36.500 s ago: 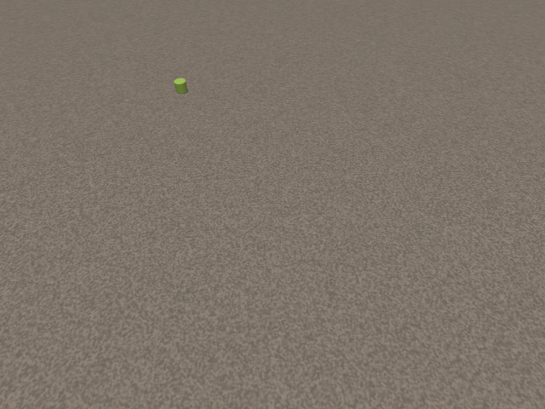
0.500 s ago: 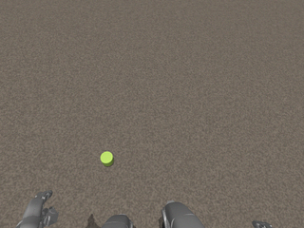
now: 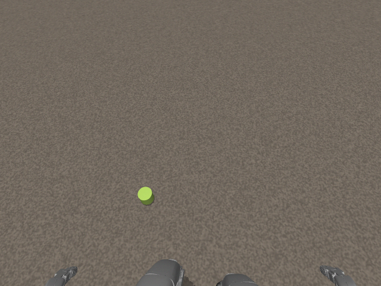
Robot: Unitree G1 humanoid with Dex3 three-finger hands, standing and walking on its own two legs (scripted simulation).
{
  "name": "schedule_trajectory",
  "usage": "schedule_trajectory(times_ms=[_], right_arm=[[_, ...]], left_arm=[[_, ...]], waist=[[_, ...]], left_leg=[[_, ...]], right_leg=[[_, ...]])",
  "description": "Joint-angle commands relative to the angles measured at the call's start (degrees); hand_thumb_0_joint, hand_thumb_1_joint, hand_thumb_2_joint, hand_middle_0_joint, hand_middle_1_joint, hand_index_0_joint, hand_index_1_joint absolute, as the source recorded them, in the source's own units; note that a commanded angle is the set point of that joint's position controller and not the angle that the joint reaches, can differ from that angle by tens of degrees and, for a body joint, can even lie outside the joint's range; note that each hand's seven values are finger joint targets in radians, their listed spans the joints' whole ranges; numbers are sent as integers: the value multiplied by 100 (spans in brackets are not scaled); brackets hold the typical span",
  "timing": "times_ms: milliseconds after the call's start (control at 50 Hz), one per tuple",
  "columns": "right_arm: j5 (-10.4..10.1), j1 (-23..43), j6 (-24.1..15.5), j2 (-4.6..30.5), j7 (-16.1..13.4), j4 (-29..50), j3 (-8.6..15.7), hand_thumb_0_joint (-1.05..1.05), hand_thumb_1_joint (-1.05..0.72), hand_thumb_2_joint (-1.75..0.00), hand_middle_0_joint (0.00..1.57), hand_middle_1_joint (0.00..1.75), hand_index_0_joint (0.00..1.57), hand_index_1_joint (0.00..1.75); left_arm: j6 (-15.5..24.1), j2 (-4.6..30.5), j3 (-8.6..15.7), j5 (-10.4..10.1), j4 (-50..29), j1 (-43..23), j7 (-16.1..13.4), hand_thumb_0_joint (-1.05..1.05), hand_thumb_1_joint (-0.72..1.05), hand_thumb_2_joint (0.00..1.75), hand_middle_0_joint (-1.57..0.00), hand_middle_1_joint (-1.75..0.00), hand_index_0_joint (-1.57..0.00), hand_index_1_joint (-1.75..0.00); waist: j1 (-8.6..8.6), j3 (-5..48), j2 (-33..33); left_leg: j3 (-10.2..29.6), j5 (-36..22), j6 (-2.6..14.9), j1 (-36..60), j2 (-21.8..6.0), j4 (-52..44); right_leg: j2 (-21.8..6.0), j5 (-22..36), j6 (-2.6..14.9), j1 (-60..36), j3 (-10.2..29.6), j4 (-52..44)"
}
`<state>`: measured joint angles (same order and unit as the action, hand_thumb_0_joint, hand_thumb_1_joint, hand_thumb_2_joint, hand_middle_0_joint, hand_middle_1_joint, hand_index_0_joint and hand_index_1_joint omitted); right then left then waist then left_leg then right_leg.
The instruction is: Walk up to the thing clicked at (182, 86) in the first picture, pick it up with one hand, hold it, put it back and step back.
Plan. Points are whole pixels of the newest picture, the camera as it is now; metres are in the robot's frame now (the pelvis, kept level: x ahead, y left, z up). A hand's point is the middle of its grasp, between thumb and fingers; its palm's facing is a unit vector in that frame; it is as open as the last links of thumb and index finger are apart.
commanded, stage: step back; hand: left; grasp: from above
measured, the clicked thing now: (146, 195) +0.57 +0.29 -0.73
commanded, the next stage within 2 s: none
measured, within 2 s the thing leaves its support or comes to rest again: neither
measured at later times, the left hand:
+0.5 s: hand out of the picture -0.07 +0.28 -0.16, palm faces +0.00 -0.93 -0.37, open 7.4 cm
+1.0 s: hand out of the picture -0.19 +0.25 -0.15, palm faces +0.05 -0.92 -0.39, open 7.4 cm
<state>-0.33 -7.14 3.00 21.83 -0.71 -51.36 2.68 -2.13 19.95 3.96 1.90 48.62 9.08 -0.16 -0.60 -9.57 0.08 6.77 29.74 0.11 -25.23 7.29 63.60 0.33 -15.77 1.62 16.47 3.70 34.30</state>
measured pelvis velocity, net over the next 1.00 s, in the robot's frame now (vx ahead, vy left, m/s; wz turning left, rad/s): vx -0.33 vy -0.02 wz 0.06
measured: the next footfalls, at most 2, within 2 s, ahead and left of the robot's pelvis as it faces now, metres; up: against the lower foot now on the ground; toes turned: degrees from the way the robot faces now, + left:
left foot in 0.18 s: -0.04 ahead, +0.13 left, +0.00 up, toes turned +0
right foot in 0.58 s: -0.18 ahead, -0.15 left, +0.00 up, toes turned +1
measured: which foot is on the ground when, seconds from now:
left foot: up 0.00-0.16, down 0.18-0.62, up 0.64-0.92, down 0.94-1.00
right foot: down 0.00-0.20, up 0.22-0.56, down 0.58-0.96, up 0.98-1.00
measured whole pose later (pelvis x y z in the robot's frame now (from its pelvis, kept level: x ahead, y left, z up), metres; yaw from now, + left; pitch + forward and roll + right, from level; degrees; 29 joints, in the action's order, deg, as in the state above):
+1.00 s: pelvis -0.33 -0.02 -0.01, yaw +3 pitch -3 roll +2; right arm 2.1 -13.1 2.2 19.7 -0.4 -51.6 2.3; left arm -4.1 23.2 4.8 1.5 43.6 4.2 -0.9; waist 0.0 -12.0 -4.8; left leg 0.6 19.8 1.4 -14.2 3.9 37.1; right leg -1.9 -23.6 0.3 27.0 3.2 47.1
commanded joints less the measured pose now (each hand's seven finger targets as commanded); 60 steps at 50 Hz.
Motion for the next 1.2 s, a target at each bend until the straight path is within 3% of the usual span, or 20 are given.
schedule_trajectory(times_ms=[0,100,140,160,180,200,220,280,440,560,580,600,620,700,840,900,940,960,1040,1180], right_arm=[[-22,-342,-180,1046,-132,372,196,0,-90,-90,20,30,20,30],[63,-471,-283,961,-128,457,204,0,-90,-90,20,30,20,30],[138,-867,-322,954,-113,280,278,0,-90,-90,20,30,20,30],[231,-742,-339,1167,-107,339,371,0,-90,-90,20,30,20,30],[315,-611,-338,1759,-87,422,501,0,-90,-90,20,30,20,30],[314,-311,-303,2104,-32,544,547,0,-90,-90,20,30,20,30],[274,-206,-333,2176,-56,596,576,0,-90,-90,20,30,20,30],[297,463,-367,1362,-97,731,346,0,-90,-90,20,30,20,30],[171,-380,-317,1366,-138,741,432,0,-90,-90,20,30,20,30],[138,180,-102,1480,-64,951,435,0,-90,-90,20,30,20,30],[90,133,-90,1280,-56,989,395,0,-90,-90,20,30,20,30],[68,32,-96,956,-78,1068,300,0,-90,-90,20,30,20,30],[109,351,-77,1202,-184,1064,431,0,-90,-90,20,30,20,30],[37,-507,-101,1151,-90,551,382,0,-90,-90,20,30,20,30],[141,-541,-282,968,-126,667,253,0,-90,-90,20,30,20,30],[216,-1021,-336,1040,-125,408,354,0,-90,-90,20,30,20,30],[321,-625,-301,1986,-91,541,555,0,-90,-90,20,30,20,30],[299,-531,-304,2386,-86,663,611,0,-90,-90,20,30,20,30],[274,80,-359,1373,-174,736,331,0,-90,-90,20,30,20,30],[245,-344,-203,1395,-121,739,393,0,-90,-90,20,30,20,30]], left_arm=[[146,1301,383,18,-755,-170,-158,0,90,90,-20,-30,-20,-30],[27,1368,396,-21,-793,62,-163,0,90,90,-20,-30,-20,-30],[-49,1465,361,-110,-877,-208,-116,0,90,90,-20,-30,-20,-30],[-95,1283,290,-121,-930,-160,-97,0,90,90,-20,-30,-20,-30],[-92,1057,247,-143,-986,-79,-91,0,90,90,-20,-30,-20,-30],[-101,1263,357,-103,-963,-338,-170,0,90,90,-20,-30,-20,-30],[-99,1358,414,-52,-922,-485,-214,0,90,90,-20,-30,-20,-30],[-92,1265,417,-163,-615,123,-127,0,90,90,-20,-30,-20,-30],[-9,1152,384,-74,-673,101,-77,0,90,90,-20,-30,-20,-30],[86,1189,439,-13,-58,1192,-20,0,90,90,-20,-30,-20,-30],[98,1538,537,78,-124,1060,-8,0,90,90,-20,-30,-20,-30],[96,1999,651,88,-316,878,14,0,90,90,-20,-30,-20,-30],[68,2519,707,128,-586,310,-9,0,90,90,-20,-30,-20,-30],[109,1529,508,57,-832,-850,-93,0,90,90,-20,-30,-20,-30],[12,1436,466,73,-803,69,-178,0,90,90,-20,-30,-20,-30],[-133,1340,340,-64,-895,-59,-136,0,90,90,-20,-30,-20,-30],[-147,1019,250,-140,-954,17,-127,0,90,90,-20,-30,-20,-30],[-156,1314,367,-77,-1020,-400,-205,0,90,90,-20,-30,-20,-30],[-159,1297,384,-174,-620,58,-103,0,90,90,-20,-30,-20,-30],[16,1158,272,-81,-565,117,-100,0,90,90,-20,-30,-20,-30]], waist=[[-88,1082,-745],[-151,1555,-1204],[143,1542,-995],[71,1473,-559],[44,1400,913],[221,1121,1201],[368,883,1395],[-225,785,622],[288,1266,897],[-146,1559,1013],[-86,1360,219],[-93,1070,-1246],[-391,671,-1854],[353,362,-839],[-207,1238,-1262],[-19,1414,-839],[-138,1244,1257],[270,1135,1508],[-248,995,600],[137,1325,1181]], left_leg=[[12,-68,-161,-239,-36,-197],[-421,-288,-81,175,-565,-2830],[-678,-1895,-5,1139,-556,-4307],[48,-2359,125,1618,-953,-4303],[1673,-3177,599,2071,-2204,-4409],[2143,-3339,1362,1157,-2896,-4509],[2680,-3090,1829,440,-3271,-4734],[694,-3704,1149,1019,-2075,-4250],[540,-4148,1462,2480,-2189,-3659],[220,-2523,752,940,-1725,-3103],[175,-1472,427,-11,-1222,-2655],[-228,42,51,-934,-248,-1535],[64,616,-81,-299,-260,-132],[261,-536,-26,-15,64,770],[-381,-68,-66,-67,-609,-2321],[-433,-2124,77,1183,-641,-4453],[2214,-3465,954,1927,-2582,-4416],[2790,-3255,1804,724,-3263,-4560],[520,-4254,1131,970,-1990,-3909],[518,-4179,1388,2228,-2144,-3419]], right_leg=[[-1069,2766,1070,-972,977,-805],[-1216,3216,964,-1919,960,-200],[-1027,2601,678,-1223,719,204],[-745,1598,366,-359,659,422],[92,-116,48,890,155,1385],[567,-2073,-83,1006,315,2333],[497,-2196,-115,714,747,3275],[653,-1263,-39,1153,917,3950],[328,-1418,-433,1098,395,2133],[128,286,-26,-1012,-286,-1128],[-374,-64,203,-1153,731,-1099],[-1514,-738,628,-825,2305,-1603],[-2489,-895,1552,1009,3156,-2118],[-1153,334,819,1035,742,-1426],[-1420,2265,925,-1494,813,-407],[-1081,1956,520,-813,553,500],[378,-1700,-36,1497,-318,2021],[250,-2307,-125,989,463,3012],[582,-1204,-47,1077,797,4060],[59,-1422,-344,745,73,1184]])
